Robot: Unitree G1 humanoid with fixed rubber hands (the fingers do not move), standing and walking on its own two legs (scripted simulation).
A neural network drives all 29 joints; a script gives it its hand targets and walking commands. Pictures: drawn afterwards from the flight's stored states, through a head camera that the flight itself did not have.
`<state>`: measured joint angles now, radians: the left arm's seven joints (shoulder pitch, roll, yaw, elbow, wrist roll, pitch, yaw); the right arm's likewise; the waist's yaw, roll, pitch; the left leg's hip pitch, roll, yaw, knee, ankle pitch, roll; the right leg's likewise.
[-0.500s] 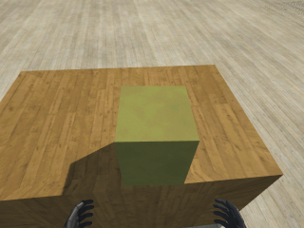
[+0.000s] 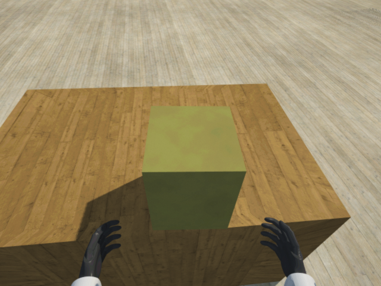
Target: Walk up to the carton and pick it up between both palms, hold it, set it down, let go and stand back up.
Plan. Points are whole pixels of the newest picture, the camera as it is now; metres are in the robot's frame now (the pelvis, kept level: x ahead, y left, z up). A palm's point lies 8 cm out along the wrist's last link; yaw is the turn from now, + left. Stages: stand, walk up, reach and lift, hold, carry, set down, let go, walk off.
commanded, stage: reach and lift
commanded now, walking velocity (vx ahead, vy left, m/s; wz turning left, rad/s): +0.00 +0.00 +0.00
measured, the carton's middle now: (190, 169) +0.42 +0.03 +0.00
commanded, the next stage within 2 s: none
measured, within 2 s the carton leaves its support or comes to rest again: neither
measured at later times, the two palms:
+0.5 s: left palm (93, 213) +0.27 +0.22 +0.05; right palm (289, 211) +0.28 -0.18 +0.04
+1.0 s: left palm (94, 164) +0.34 +0.22 +0.11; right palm (287, 165) +0.35 -0.17 +0.11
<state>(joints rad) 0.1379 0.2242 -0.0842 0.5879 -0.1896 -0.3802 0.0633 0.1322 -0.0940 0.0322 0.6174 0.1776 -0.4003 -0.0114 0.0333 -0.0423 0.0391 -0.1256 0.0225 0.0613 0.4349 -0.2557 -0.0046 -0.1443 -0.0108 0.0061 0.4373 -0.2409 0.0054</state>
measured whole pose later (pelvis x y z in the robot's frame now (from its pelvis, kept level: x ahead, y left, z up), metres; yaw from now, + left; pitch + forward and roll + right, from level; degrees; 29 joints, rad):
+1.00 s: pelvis +0.00 -0.01 +0.01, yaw +0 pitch +1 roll +0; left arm -0.35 0.27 0.16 0.11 -0.19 0.51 0.01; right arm -0.36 -0.20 0.03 0.24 0.30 0.24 -0.21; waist 0.03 -0.02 0.05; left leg -0.15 0.04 0.06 0.33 -0.19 -0.01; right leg -0.16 0.01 0.00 0.31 -0.16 0.00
